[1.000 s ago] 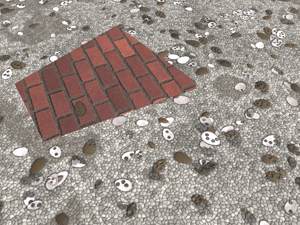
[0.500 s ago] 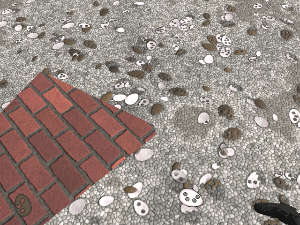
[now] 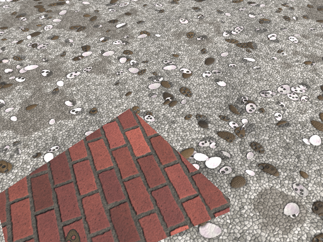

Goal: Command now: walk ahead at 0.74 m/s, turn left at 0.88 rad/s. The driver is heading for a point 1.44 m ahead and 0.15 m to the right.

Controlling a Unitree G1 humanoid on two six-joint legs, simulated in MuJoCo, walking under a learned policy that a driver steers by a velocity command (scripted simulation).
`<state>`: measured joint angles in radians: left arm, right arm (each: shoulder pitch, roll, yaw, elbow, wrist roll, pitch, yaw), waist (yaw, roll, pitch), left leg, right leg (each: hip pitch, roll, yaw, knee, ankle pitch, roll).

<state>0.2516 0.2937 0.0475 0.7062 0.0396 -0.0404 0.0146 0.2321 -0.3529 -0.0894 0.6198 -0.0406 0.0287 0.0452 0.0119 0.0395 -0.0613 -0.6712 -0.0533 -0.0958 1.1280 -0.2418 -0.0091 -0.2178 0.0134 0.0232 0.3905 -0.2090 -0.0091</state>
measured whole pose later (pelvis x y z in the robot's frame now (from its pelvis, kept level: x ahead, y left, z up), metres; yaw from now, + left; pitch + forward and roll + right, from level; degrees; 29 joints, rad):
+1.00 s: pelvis +0.72 +0.04 -0.02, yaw -26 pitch +0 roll -1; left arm 0.46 0.31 0.07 0.85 0.01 -0.04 -0.01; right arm 0.05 -0.23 0.03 0.60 -0.07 -0.05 0.01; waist 0.06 0.00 0.04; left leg -0.70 0.15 -0.11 1.04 -0.25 -0.07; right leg -0.11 0.24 0.09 0.41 -0.27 -0.20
